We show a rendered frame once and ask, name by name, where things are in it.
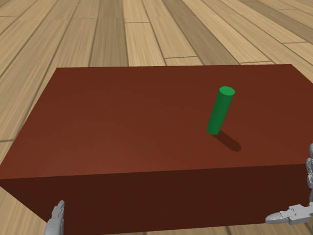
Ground can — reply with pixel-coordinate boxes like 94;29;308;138
207;86;235;135

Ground left robot hand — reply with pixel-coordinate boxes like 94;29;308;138
44;200;65;235

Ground right robot hand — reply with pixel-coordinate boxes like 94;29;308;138
265;143;313;225

